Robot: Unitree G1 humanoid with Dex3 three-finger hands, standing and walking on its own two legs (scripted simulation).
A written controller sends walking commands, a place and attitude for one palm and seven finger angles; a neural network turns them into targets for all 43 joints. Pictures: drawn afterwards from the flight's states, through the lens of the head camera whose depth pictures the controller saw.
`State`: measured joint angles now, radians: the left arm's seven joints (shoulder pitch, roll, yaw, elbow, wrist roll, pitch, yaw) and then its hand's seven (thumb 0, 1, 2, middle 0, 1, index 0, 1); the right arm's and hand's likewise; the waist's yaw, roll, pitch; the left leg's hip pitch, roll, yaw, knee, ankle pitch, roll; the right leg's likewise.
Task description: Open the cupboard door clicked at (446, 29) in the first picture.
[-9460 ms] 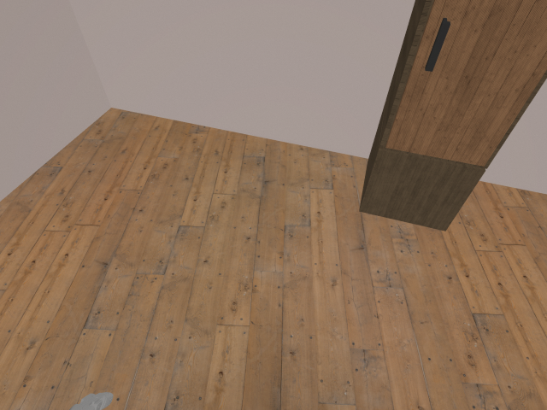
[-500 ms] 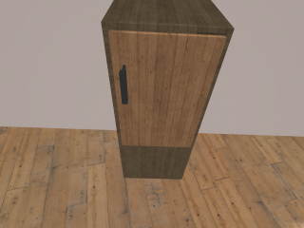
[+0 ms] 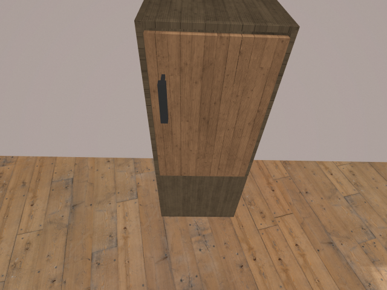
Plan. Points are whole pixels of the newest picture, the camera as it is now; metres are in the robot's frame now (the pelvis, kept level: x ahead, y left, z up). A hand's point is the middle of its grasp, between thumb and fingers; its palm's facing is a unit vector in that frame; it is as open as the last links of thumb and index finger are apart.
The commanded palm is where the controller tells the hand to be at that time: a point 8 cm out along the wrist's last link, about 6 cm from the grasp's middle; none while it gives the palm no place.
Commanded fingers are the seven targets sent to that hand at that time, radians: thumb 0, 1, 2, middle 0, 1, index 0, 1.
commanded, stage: shuffle to correct the standing spot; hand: left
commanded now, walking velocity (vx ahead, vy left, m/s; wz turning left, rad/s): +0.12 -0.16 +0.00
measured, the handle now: (163, 99) +0.61 +0.12 +0.07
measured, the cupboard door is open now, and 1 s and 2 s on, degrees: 0 0 0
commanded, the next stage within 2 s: come to a stop and stand still in 0.40 s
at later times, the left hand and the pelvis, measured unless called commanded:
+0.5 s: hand out of the picture +0.06 +0.11 -0.17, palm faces +0.04 -0.98 -0.18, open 7.3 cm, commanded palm none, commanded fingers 0.00 0.90 0.90 -0.20 -0.30 -0.20 -0.30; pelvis +0.05 -0.07 +0.00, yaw +0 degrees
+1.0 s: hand out of the picture +0.10 +0.11 -0.19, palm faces +0.13 -0.97 -0.19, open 7.3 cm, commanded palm none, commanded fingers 0.00 0.90 0.90 -0.20 -0.30 -0.20 -0.30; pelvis +0.07 -0.07 -0.01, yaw +2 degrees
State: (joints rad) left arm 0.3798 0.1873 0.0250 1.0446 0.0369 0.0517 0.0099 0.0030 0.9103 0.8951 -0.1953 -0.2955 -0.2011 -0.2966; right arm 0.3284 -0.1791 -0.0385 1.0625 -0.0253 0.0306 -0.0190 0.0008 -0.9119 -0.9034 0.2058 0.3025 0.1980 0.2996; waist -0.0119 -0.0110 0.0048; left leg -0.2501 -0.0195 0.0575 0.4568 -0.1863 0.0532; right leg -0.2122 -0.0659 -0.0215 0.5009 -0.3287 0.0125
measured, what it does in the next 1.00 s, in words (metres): walks ahead: right foot, then left foot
